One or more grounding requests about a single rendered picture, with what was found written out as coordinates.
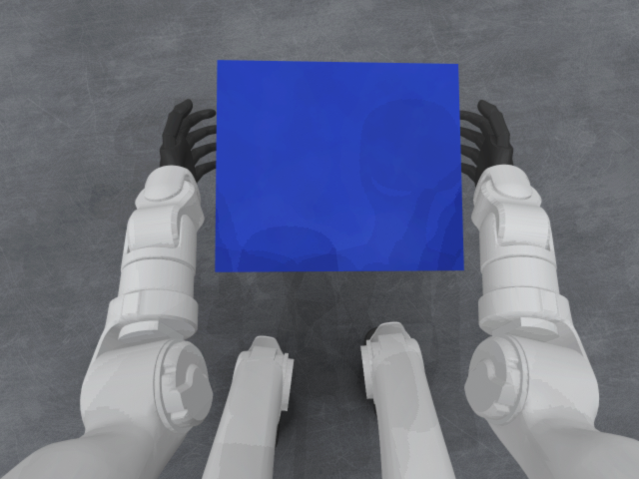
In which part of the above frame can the carton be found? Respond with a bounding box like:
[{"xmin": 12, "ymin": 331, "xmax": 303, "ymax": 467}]
[{"xmin": 215, "ymin": 60, "xmax": 464, "ymax": 272}]

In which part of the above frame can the robot right thigh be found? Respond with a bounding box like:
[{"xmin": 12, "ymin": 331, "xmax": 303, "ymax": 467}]
[{"xmin": 360, "ymin": 333, "xmax": 456, "ymax": 479}]

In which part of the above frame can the robot right shin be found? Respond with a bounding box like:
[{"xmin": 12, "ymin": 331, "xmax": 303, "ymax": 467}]
[{"xmin": 370, "ymin": 322, "xmax": 425, "ymax": 372}]

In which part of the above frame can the left robot upper arm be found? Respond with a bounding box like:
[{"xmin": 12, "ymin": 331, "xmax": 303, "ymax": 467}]
[{"xmin": 1, "ymin": 338, "xmax": 213, "ymax": 479}]

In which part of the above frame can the robot right forearm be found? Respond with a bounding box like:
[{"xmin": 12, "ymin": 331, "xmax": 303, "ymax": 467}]
[{"xmin": 471, "ymin": 165, "xmax": 599, "ymax": 417}]

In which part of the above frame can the robot left hand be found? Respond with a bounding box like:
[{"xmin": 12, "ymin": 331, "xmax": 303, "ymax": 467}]
[{"xmin": 160, "ymin": 99, "xmax": 217, "ymax": 183}]

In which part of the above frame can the robot right hand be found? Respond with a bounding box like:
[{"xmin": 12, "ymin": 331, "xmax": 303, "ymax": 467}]
[{"xmin": 459, "ymin": 100, "xmax": 513, "ymax": 187}]

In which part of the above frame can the robot left forearm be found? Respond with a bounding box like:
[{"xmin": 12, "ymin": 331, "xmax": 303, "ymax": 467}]
[{"xmin": 80, "ymin": 166, "xmax": 205, "ymax": 426}]

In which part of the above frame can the right robot upper arm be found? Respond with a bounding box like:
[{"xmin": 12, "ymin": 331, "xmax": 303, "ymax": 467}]
[{"xmin": 464, "ymin": 334, "xmax": 639, "ymax": 479}]

